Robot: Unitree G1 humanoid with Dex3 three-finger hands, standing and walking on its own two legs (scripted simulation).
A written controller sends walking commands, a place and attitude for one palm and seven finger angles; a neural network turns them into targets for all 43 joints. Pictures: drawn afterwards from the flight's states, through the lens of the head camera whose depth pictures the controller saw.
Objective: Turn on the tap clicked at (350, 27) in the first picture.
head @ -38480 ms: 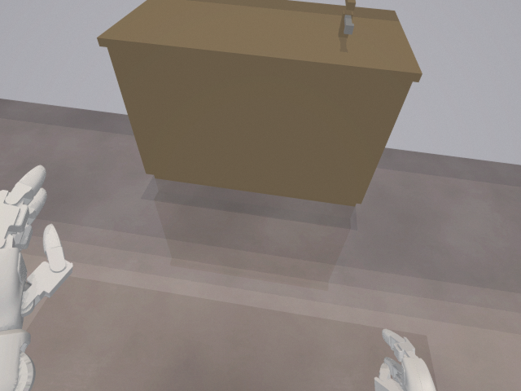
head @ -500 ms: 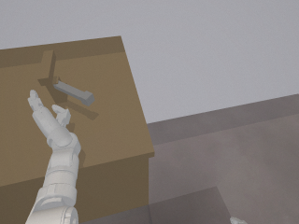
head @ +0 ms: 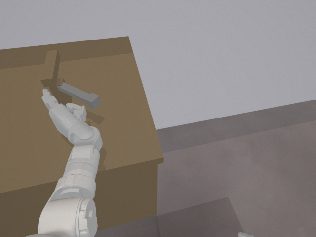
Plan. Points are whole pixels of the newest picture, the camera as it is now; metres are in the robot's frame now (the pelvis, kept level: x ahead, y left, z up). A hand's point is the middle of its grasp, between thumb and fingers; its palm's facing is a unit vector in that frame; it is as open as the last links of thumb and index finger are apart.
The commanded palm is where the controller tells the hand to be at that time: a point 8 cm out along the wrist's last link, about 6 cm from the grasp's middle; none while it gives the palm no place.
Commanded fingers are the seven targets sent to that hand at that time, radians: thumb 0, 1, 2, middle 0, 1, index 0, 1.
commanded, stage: push the lever round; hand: left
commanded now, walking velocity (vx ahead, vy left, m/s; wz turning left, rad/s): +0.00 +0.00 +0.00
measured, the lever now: (93, 101) +0.44 +0.18 +0.11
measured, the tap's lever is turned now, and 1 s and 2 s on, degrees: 47 60 65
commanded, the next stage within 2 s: none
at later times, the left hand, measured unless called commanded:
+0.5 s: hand (89, 103) +0.45 +0.20 +0.09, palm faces +0.81 -0.58 -0.09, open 7.8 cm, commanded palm +0.40 +0.22 +0.09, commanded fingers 0.00 0.90 0.90 -0.15 -0.15 -0.15 -0.15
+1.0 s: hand (94, 100) +0.46 +0.19 +0.09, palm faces +0.83 -0.55 -0.11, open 8.1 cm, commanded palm +0.43 +0.21 +0.09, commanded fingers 0.00 0.90 0.90 -0.15 -0.15 -0.15 -0.15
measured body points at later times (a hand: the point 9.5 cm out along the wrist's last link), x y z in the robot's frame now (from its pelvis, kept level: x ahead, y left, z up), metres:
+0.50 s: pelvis +0.00 -0.01 -0.01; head +0.04 -0.01 +0.44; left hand +0.40 +0.23 +0.10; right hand +0.05 -0.27 -0.14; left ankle +0.02 +0.11 -0.72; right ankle -0.01 -0.10 -0.72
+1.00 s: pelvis -0.01 -0.02 -0.01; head +0.04 -0.02 +0.44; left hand +0.42 +0.21 +0.10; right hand +0.03 -0.28 -0.14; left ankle +0.02 +0.11 -0.72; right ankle -0.01 -0.10 -0.72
